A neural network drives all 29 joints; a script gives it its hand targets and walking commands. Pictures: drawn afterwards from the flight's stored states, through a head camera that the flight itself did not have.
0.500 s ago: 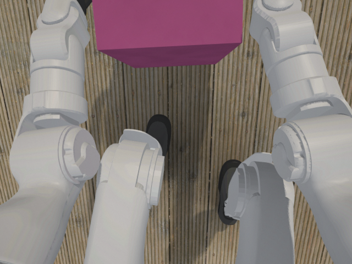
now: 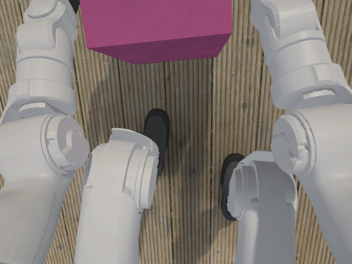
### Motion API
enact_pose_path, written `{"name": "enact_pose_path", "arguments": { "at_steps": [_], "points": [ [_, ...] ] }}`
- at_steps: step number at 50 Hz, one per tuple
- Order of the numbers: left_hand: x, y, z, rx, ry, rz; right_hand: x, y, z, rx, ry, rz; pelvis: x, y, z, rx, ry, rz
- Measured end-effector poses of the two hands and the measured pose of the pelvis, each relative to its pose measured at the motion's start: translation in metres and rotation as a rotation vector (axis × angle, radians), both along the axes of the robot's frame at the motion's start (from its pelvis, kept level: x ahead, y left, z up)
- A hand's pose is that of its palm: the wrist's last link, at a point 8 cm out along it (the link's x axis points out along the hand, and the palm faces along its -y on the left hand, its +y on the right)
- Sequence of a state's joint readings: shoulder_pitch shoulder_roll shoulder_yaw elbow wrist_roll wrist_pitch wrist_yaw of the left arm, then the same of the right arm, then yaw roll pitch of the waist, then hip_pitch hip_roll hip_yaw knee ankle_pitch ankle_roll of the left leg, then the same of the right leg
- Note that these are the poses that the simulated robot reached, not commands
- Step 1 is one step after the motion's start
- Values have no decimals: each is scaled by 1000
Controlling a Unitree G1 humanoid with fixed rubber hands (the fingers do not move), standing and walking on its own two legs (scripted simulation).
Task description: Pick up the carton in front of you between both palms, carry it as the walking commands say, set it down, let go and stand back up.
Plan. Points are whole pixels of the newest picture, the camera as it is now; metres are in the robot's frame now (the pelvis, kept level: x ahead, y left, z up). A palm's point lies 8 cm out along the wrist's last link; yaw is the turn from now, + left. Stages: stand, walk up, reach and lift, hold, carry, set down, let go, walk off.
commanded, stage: set down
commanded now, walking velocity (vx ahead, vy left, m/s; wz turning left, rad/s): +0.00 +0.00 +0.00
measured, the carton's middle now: out of the picture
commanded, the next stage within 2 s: let go in 1.78 s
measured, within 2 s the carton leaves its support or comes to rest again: neither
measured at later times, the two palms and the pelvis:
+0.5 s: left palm (67, 0) +0.49 +0.30 -0.18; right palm out of the picture +0.58 +0.00 -0.19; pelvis +0.00 +0.00 +0.00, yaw +1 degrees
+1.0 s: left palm out of the picture +0.50 +0.34 -0.11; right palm out of the picture +0.61 -0.02 -0.10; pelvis +0.00 +0.01 +0.02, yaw +2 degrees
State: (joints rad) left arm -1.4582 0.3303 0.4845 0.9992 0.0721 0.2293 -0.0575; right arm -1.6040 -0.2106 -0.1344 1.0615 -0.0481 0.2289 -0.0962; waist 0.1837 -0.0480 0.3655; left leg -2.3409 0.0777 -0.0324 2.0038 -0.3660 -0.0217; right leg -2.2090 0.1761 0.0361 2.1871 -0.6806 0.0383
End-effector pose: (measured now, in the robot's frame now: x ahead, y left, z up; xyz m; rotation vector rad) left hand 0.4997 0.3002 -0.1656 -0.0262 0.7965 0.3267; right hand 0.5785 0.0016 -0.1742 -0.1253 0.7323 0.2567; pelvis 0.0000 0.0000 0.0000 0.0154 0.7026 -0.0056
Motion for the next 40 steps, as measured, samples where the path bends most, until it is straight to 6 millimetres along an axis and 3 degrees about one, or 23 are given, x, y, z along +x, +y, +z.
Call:
{"name": "enact_pose_path", "arguments": {
  "at_steps": [18, 25, 32, 36, 40],
  "points": [
    [-1, 2, -5, -13, -14, 14, 1, -4, -4, 39, -15, 34, 0, -5, 0, 9, -18, 3],
    [-5, 2, -18, -21, -10, 43, 2, -5, -12, -3, -36, 65, 0, -5, 1, 8, -44, 4],
    [-14, 16, -38, 29, 8, 117, 9, -32, -30, -60, -32, -1, 2, 2, 2, 10, -55, 6],
    [-9, 24, -35, 35, -24, 130, 15, -41, -26, -65, -59, -12, 3, 7, -1, 7, -53, 5],
    [-2, 29, -21, 34, -74, 130, 21, -38, -10, -56, -99, -13, 2, 10, -2, 0, -53, 10]
  ]
}}
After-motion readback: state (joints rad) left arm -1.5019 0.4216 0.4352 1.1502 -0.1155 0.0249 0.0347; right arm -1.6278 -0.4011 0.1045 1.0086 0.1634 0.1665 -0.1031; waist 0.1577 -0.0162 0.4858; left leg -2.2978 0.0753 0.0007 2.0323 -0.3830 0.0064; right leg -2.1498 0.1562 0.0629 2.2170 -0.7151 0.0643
